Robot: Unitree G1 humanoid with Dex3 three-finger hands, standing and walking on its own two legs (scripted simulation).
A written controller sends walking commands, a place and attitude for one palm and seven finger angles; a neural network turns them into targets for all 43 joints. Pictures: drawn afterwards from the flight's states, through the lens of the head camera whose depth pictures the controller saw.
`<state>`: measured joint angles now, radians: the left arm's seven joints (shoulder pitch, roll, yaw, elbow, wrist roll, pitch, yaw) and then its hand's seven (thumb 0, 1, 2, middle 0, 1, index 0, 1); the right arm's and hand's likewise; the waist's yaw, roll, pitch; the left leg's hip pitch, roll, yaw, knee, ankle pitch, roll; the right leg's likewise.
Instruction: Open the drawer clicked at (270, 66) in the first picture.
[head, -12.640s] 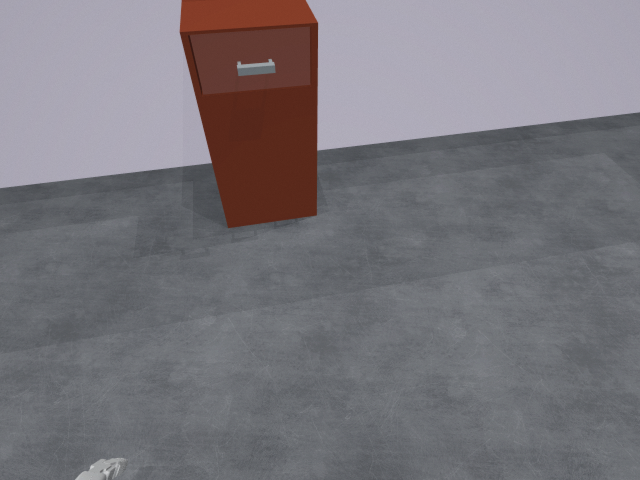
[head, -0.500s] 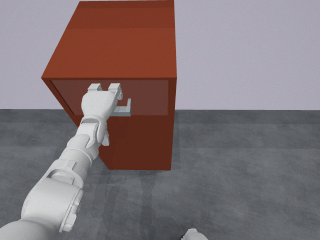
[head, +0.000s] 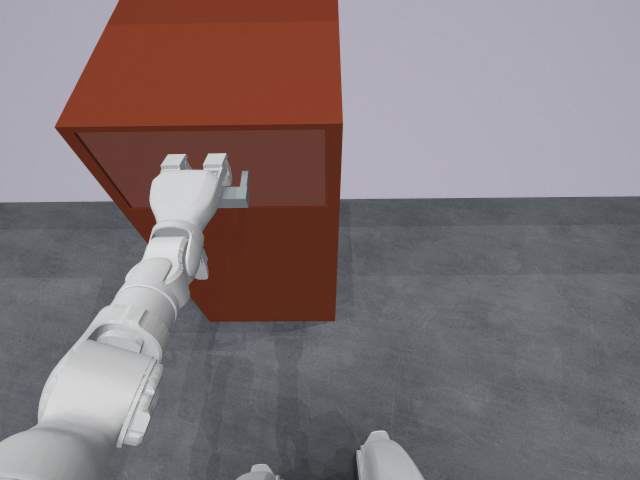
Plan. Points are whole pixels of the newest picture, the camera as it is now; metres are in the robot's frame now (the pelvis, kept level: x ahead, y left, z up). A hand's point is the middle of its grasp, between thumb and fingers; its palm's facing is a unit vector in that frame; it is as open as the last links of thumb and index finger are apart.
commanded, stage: lower the fingers behind the handle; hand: left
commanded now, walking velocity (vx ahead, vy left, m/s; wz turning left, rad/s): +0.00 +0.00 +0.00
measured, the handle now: (213, 187) +0.54 +0.14 -0.01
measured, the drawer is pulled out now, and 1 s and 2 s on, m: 0.00 0.00 0.00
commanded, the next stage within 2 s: lift the fingers back up to retry in 0.86 s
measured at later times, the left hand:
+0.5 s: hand (199, 217) +0.48 +0.15 -0.01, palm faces +0.01 +0.02 -1.00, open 13.8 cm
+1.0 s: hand (200, 216) +0.48 +0.15 -0.01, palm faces +0.01 +0.04 -1.00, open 13.8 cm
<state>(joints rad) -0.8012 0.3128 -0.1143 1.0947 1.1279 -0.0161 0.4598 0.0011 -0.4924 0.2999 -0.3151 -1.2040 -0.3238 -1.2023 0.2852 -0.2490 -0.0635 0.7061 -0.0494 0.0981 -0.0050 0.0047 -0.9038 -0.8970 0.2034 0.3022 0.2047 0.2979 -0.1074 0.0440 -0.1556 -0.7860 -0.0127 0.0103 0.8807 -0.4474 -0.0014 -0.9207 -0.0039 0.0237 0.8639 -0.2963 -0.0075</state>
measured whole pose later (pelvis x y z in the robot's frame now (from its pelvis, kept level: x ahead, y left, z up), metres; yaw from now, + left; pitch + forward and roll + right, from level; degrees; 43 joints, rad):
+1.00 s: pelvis -0.02 +0.01 -0.03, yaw +0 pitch +23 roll +2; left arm -0.92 0.34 -0.15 1.13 1.11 0.05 0.46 0.00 -0.49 0.30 -0.27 -1.33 -0.32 -1.20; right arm 0.32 -0.26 -0.04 0.69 -0.03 0.06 -0.02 0.01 -0.90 -0.90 0.20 0.30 0.21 0.30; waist -0.13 0.05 -0.17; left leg -0.97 -0.02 0.02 1.04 -0.48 0.01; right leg -1.10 -0.01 0.03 1.00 -0.31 0.00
